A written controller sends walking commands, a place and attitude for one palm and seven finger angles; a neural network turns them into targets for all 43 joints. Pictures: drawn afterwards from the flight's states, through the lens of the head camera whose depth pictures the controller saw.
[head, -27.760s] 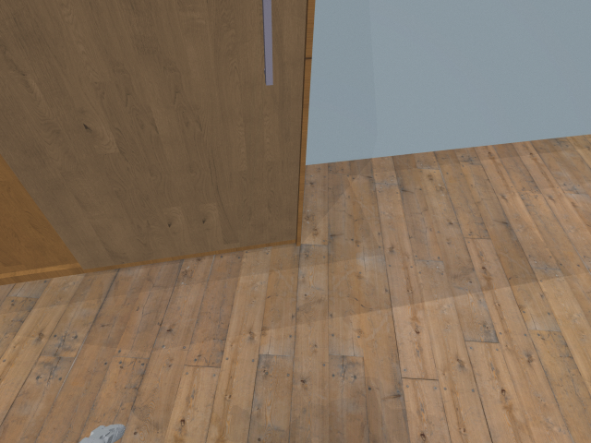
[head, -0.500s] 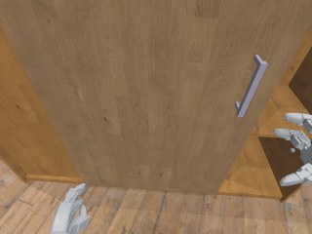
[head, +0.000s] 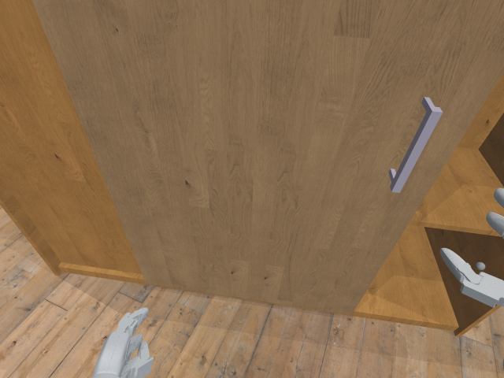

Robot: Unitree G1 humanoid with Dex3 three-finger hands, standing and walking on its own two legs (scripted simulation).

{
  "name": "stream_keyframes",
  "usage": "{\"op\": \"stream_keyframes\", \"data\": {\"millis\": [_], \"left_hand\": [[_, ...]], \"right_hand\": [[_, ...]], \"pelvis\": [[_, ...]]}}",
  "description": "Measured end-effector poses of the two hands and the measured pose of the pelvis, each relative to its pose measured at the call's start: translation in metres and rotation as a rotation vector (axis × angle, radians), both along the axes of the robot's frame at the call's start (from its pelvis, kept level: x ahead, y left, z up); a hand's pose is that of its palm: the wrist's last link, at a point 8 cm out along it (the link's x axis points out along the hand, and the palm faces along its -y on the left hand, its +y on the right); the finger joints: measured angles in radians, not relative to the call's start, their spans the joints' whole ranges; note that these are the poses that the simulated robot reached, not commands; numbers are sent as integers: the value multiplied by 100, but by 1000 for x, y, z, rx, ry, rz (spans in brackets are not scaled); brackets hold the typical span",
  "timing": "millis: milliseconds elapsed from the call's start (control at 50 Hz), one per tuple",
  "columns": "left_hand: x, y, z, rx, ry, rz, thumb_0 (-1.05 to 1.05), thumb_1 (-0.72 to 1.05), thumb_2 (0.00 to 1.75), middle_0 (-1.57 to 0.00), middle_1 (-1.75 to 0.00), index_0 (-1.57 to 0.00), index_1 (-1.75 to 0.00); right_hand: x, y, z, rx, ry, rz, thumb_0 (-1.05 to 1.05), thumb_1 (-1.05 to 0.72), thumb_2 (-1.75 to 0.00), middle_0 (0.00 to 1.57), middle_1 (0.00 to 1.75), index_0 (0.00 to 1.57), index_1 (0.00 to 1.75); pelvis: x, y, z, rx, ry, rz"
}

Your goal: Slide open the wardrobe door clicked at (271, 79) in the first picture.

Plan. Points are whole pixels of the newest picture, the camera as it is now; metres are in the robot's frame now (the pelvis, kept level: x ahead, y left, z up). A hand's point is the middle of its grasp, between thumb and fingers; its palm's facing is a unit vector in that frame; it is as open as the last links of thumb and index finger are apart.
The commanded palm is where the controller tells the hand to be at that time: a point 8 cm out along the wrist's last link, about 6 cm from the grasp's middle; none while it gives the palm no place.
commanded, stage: draw the hand back to the body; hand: right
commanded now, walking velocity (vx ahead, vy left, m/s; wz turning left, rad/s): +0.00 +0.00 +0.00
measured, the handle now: (410, 147) +0.53 -0.32 +0.12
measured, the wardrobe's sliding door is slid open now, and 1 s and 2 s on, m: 0.43 0.43 0.43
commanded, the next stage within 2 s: step back with the hand held close in 0.56 s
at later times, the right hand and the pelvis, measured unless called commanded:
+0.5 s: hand (497, 322) +0.15 -0.25 +0.17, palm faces +0.49 +0.82 -0.30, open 7.5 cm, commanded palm +0.10 -0.28 +0.17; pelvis -0.02 +0.02 +0.00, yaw -2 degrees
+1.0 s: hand (496, 293) +0.18 -0.27 +0.16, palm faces +0.36 +0.82 -0.44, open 7.4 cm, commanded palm +0.12 -0.32 +0.17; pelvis -0.03 -0.02 -0.01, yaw +2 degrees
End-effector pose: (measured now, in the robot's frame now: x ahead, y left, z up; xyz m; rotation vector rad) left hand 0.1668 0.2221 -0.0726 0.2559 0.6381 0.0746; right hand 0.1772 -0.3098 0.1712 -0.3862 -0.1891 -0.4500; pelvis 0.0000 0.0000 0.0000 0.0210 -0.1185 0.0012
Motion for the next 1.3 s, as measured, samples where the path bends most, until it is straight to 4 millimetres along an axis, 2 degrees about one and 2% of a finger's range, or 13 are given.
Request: {"op": "stream_keyframes", "data": {"millis": [160,320,620,760,880,940,1000,1120,1200,1300], "left_hand": [[-8,16,4,19,-20,14,2,90,90,-21,-30,-20,-30],[-1,13,10,16,-71,-26,2,90,90,-21,-30,-20,-30],[-2,2,13,7,-99,-85,2,90,90,-21,-30,-20,-30],[-8,1,9,29,-56,-74,2,90,90,-21,-30,-20,-30],[-21,5,2,72,5,6,2,90,90,-21,-30,-20,-30],[-31,1,0,58,30,40,2,90,90,-21,-30,-20,-30],[-44,-7,-1,26,42,62,2,90,90,-21,-30,-20,-30],[-69,-17,-14,-22,97,79,2,90,90,-21,-30,-20,-30],[-84,-18,-18,-9,131,110,2,90,90,-21,-30,-20,-30],[-94,-24,-16,57,135,130,2,90,90,-21,-30,-20,-30]], "right_hand": [[-35,17,0,-17,2,19,0,-55,-73,22,51,22,50],[-63,27,5,-30,-31,5,1,-79,-85,21,37,22,36],[-76,27,2,-2,-63,-10,1,-89,-90,21,31,21,30],[-73,16,9,-55,-97,-16,2,-89,-90,21,31,21,30],[-46,7,5,-79,-138,56,1,-89,-90,20,30,21,30],[-35,4,3,-107,-99,95,1,-89,-90,20,30,21,30],[-33,2,9,-168,-37,136,2,-89,-90,21,30,21,30],[-50,1,23,-283,-13,174,1,-89,-90,21,31,22,30],[-65,-8,18,-257,-22,160,1,-89,-90,21,31,22,30],[-86,-32,7,-214,-57,114,1,-89,-90,21,31,22,30]], "pelvis": [[-7,9,0,4,-33,-4],[-16,17,-1,8,-58,-23],[-24,21,-4,15,-82,-39],[-27,15,-5,26,-42,-36],[-21,-4,-13,31,38,-22],[-27,-14,-12,-8,49,11],[-33,-20,-8,-11,73,28],[-49,-25,-10,11,109,28],[-56,-32,-12,21,108,3],[-65,-47,-18,30,87,-13]]}}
